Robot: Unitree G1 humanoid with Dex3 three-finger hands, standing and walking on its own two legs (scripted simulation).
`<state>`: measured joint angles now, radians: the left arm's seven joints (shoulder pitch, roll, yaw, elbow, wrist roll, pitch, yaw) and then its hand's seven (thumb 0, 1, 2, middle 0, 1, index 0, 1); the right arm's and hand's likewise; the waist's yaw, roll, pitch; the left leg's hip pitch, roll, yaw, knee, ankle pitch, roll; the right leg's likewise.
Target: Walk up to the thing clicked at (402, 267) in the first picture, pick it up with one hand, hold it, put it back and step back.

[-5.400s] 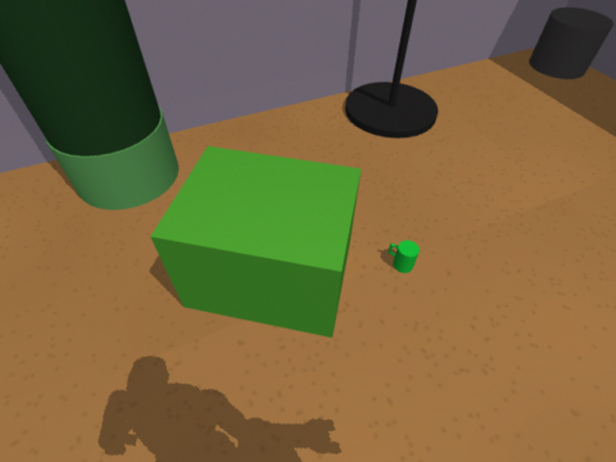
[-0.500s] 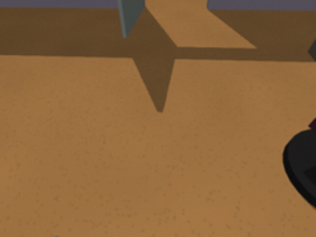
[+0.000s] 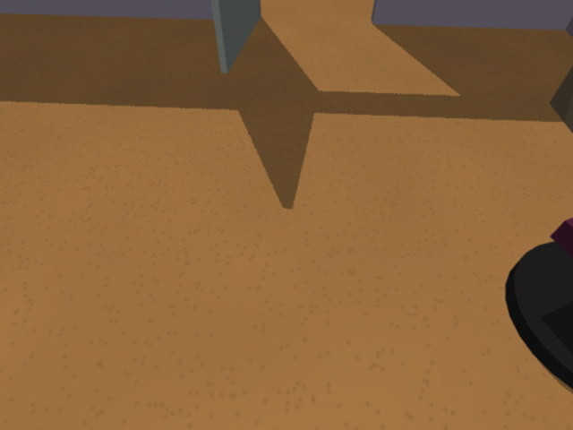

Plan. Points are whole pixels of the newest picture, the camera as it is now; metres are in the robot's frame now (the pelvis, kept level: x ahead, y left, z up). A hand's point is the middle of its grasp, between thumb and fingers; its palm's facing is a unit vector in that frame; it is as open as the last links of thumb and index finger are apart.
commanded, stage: stand
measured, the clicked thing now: out of the picture -0.54 +0.80 -0.73
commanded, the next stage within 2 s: none
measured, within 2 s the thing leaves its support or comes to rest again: neither
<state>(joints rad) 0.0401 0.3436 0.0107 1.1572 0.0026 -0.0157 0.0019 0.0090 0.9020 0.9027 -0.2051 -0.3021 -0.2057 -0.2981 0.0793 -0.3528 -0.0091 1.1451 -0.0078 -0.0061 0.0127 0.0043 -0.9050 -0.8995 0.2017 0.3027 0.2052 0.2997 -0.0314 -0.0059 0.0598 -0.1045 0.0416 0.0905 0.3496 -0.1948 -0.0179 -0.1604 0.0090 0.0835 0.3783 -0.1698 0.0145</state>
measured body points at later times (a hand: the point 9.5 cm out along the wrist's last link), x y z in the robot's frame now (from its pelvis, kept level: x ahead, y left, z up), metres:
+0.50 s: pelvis -0.01 +0.00 +0.00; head +0.00 +0.00 +0.45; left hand +0.06 +0.30 -0.13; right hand +0.07 -0.30 -0.13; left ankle +0.00 +0.13 -0.75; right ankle +0.03 -0.13 -0.75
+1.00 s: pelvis +0.01 +0.00 +0.00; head +0.02 +0.00 +0.45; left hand +0.08 +0.30 -0.13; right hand +0.09 -0.30 -0.13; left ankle +0.00 +0.13 -0.75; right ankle +0.03 -0.13 -0.75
